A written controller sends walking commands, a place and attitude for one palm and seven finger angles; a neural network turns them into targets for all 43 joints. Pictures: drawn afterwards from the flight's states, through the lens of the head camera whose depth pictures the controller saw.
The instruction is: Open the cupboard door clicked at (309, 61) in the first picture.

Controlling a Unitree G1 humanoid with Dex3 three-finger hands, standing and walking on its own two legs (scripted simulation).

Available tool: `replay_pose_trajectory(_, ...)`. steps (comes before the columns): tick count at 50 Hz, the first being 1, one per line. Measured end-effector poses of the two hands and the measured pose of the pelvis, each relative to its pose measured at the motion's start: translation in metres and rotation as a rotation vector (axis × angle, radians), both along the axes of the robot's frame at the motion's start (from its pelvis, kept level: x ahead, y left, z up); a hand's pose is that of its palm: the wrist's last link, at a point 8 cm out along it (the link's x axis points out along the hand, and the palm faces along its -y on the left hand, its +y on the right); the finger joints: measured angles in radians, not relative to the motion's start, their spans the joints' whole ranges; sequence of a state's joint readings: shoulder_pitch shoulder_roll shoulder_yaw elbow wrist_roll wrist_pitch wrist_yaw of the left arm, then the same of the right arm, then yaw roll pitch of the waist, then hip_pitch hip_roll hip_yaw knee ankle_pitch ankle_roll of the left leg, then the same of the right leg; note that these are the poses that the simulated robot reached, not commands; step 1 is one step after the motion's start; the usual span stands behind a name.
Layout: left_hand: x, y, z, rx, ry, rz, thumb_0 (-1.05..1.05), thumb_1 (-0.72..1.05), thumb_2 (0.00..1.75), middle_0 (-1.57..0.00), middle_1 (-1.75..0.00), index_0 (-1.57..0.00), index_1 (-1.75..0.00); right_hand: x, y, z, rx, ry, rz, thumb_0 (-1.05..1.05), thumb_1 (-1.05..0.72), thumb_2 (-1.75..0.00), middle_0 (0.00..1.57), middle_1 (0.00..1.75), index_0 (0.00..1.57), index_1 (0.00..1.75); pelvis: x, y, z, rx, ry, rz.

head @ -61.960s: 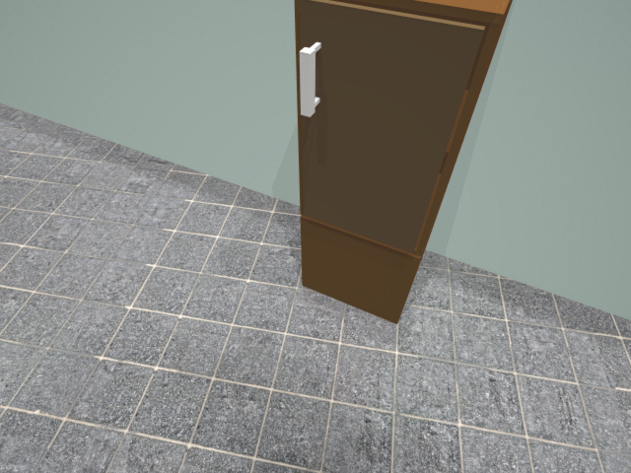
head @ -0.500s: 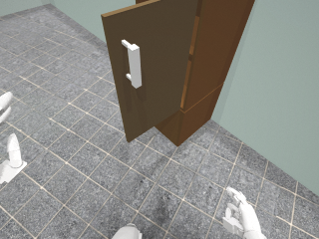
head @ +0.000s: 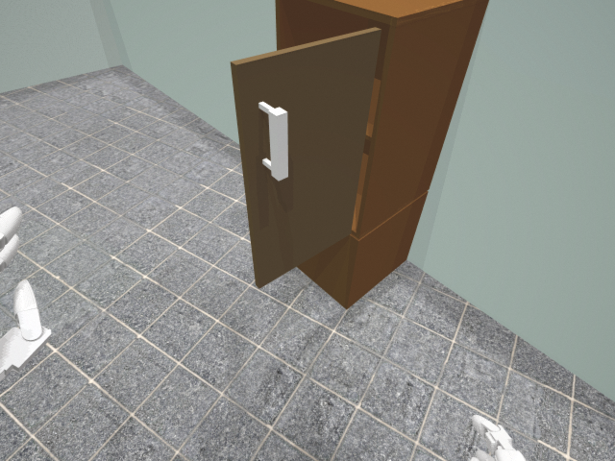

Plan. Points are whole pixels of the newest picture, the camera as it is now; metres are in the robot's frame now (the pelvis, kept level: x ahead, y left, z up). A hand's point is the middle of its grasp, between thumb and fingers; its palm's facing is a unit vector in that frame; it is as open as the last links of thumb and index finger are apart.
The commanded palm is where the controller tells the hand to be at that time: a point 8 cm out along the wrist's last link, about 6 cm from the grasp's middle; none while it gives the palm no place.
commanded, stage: stop stepping back and stand still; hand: left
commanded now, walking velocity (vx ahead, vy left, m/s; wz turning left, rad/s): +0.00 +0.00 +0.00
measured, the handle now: (272, 141) +0.64 +0.11 +0.11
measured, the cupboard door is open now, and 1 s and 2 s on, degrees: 87 87 87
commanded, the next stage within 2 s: let the arm hang, fingers relaxed in 0.30 s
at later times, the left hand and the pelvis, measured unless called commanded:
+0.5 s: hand (75, 394) +0.18 +0.28 +0.04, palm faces +0.24 -0.84 -0.48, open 7.4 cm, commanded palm none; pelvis -0.03 +0.01 +0.00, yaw +2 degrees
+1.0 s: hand out of the picture -0.10 +0.21 -0.16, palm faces +0.08 -0.96 -0.26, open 7.4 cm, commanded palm none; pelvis -0.04 +0.00 +0.01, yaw +4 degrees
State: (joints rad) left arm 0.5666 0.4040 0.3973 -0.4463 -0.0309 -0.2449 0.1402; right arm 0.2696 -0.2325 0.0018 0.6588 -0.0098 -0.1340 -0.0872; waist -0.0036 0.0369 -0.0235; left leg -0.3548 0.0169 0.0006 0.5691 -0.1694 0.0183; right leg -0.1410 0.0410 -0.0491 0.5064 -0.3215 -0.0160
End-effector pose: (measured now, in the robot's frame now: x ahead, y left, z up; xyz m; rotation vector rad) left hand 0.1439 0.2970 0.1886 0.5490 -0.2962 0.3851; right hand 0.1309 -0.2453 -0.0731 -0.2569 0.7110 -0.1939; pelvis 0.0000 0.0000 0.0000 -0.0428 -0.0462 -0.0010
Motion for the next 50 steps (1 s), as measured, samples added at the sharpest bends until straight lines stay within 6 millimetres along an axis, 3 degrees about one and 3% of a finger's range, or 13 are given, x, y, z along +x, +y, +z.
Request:
replay_pose_trajectory(5,0.001,0.012,-0.006,-0.044,0.005,0.050,0.02,0.89,0.89,-0.21,-0.30,-0.21,-0.30,-0.001,0.021,0.001,0.027,-0.012,0.022,0.02,-0.90,-0.90,0.20,0.30,0.20,0.30,-0.009,0.006,0.003,0.024,-0.006,-0.003)
replay_pose_trajectory(10,-0.005,0.001,0.001,-0.005,0.050,0.038,0.02,0.89,0.89,-0.20,-0.30,-0.21,-0.30,0.000,0.038,0.006,0.088,-0.045,0.071,0.02,-0.90,-0.89,0.20,0.30,0.20,0.30,-0.019,-0.001,0.007,0.051,0.013,0.004)
replay_pose_trajectory(15,-0.018,-0.008,0.003,0.005,0.080,0.004,0.02,0.89,0.89,-0.21,-0.30,-0.21,-0.30,-0.001,0.033,0.002,0.092,-0.019,0.082,0.02,-0.90,-0.89,0.20,0.30,0.20,0.30,-0.020,-0.002,0.008,0.028,0.019,-0.005)
replay_pose_trajectory(20,-0.013,0.006,-0.007,-0.043,0.068,0.048,0.02,0.88,0.89,-0.21,-0.30,-0.22,-0.30,-0.003,0.019,-0.002,0.041,0.012,0.047,0.02,-0.90,-0.89,0.20,0.30,0.20,0.30,-0.017,0.004,0.006,0.018,0.015,0.005)
replay_pose_trajectory(22,-0.002,0.016,-0.035,-0.065,0.175,0.049,0.01,0.89,0.89,-0.20,-0.30,-0.21,-0.30,-0.004,0.012,-0.008,0.038,0.041,0.074,0.02,-0.90,-0.89,0.20,0.30,0.20,0.30,-0.021,0.008,0.005,0.021,0.025,0.017)
replay_pose_trajectory(26,0.003,0.023,-0.151,-0.214,0.655,0.090,0.01,0.90,0.89,-0.20,-0.30,-0.20,-0.30,-0.015,-0.007,-0.028,0.016,0.150,0.078,0.01,-0.90,-0.89,0.20,0.30,0.20,0.30,-0.036,0.011,-0.004,0.055,0.040,0.038)
replay_pose_trajectory(29,-0.034,0.005,-0.234,-0.321,1.006,0.114,0.01,0.90,0.89,-0.19,-0.30,-0.20,-0.30,-0.034,-0.020,-0.037,0.008,0.219,0.053,0.01,-0.90,-0.89,0.20,0.30,0.20,0.30,-0.045,0.008,-0.007,0.066,0.026,0.039)
replay_pose_trajectory(31,-0.071,-0.016,-0.273,-0.397,1.202,0.116,0.01,0.91,0.89,-0.19,-0.30,-0.20,-0.30,-0.052,-0.027,-0.039,0.005,0.286,0.030,0.01,-0.90,-0.89,0.20,0.30,0.20,0.30,-0.047,0.005,-0.004,0.052,0.017,0.048)
replay_pose_trajectory(36,-0.158,-0.060,-0.328,-0.586,1.512,0.139,0.02,0.90,0.89,-0.20,-0.30,-0.20,-0.30,-0.107,-0.038,-0.042,-0.040,0.499,-0.019,0.01,-0.91,-0.89,0.20,0.30,0.20,0.30,-0.049,0.003,0.000,0.017,-0.003,0.064)
replay_pose_trajectory(39,-0.196,-0.073,-0.337,-0.666,1.613,0.182,0.02,0.90,0.89,-0.20,-0.30,-0.21,-0.30,-0.138,-0.035,-0.042,-0.049,0.624,-0.041,0.01,-0.91,-0.89,0.20,0.30,0.20,0.30,-0.048,0.003,0.003,0.018,-0.006,0.066)
replay_pose_trajectory(43,-0.230,-0.070,-0.333,-0.707,1.683,0.271,0.02,0.90,0.89,-0.20,-0.30,-0.21,-0.30,-0.164,-0.026,-0.044,-0.028,0.732,-0.049,0.01,-0.91,-0.90,0.20,0.30,0.20,0.30,-0.047,0.002,0.007,0.025,0.009,0.068)
replay_pose_trajectory(47,-0.249,-0.054,-0.323,-0.679,1.706,0.361,0.01,0.90,0.89,-0.20,-0.30,-0.21,-0.30,-0.166,-0.016,-0.051,0.012,0.753,-0.048,0.01,-0.91,-0.89,0.20,0.30,0.20,0.30,-0.044,0.000,0.009,0.028,0.015,0.072)
replay_pose_trajectory(50,-0.249,-0.038,-0.314,-0.638,1.696,0.410,0.01,0.90,0.89,-0.20,-0.30,-0.21,-0.30,-0.156,-0.010,-0.057,0.043,0.728,-0.041,0.01,-0.90,-0.89,0.20,0.30,0.20,0.30,-0.042,-0.001,0.010,0.028,0.012,0.071)
